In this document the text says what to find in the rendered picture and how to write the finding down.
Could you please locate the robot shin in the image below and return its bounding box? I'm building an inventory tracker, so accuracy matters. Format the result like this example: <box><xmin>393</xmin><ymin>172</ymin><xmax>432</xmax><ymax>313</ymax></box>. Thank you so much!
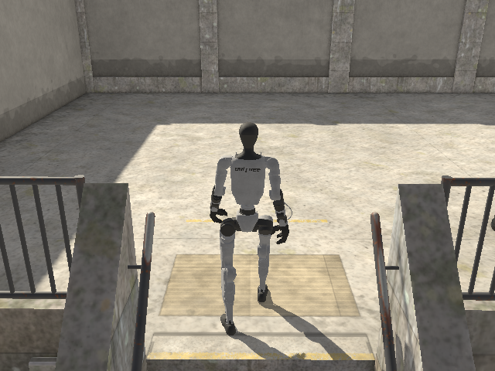
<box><xmin>258</xmin><ymin>245</ymin><xmax>270</xmax><ymax>292</ymax></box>
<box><xmin>221</xmin><ymin>268</ymin><xmax>235</xmax><ymax>324</ymax></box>

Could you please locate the right robot forearm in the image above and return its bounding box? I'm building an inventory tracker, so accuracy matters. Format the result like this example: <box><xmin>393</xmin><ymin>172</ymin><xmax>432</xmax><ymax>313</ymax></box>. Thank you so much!
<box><xmin>273</xmin><ymin>189</ymin><xmax>288</xmax><ymax>226</ymax></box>

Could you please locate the left robot forearm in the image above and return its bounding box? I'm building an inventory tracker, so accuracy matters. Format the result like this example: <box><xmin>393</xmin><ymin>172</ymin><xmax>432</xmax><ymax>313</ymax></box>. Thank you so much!
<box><xmin>210</xmin><ymin>185</ymin><xmax>222</xmax><ymax>212</ymax></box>

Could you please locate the left robot hand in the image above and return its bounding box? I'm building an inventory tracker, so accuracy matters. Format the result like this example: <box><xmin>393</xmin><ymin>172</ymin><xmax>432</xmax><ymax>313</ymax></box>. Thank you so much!
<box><xmin>210</xmin><ymin>209</ymin><xmax>227</xmax><ymax>223</ymax></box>

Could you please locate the right robot shin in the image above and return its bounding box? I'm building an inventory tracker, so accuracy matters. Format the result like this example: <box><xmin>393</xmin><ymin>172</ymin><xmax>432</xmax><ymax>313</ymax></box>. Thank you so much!
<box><xmin>258</xmin><ymin>245</ymin><xmax>270</xmax><ymax>292</ymax></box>

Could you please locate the left robot upper arm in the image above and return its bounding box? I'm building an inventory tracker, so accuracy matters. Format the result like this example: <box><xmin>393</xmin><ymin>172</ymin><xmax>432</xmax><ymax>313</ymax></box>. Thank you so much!
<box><xmin>214</xmin><ymin>155</ymin><xmax>232</xmax><ymax>196</ymax></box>

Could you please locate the right robot hand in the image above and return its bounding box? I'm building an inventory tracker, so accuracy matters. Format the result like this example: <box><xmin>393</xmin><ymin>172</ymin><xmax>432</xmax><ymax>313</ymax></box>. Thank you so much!
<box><xmin>271</xmin><ymin>224</ymin><xmax>289</xmax><ymax>244</ymax></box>

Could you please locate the right robot upper arm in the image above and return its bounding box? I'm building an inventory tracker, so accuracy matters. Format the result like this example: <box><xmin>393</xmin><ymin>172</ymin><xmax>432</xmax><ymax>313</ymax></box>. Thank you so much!
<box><xmin>265</xmin><ymin>156</ymin><xmax>281</xmax><ymax>200</ymax></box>

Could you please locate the left robot shin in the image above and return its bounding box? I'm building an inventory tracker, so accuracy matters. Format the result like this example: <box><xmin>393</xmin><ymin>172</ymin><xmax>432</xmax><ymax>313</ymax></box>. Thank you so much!
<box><xmin>221</xmin><ymin>268</ymin><xmax>235</xmax><ymax>324</ymax></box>

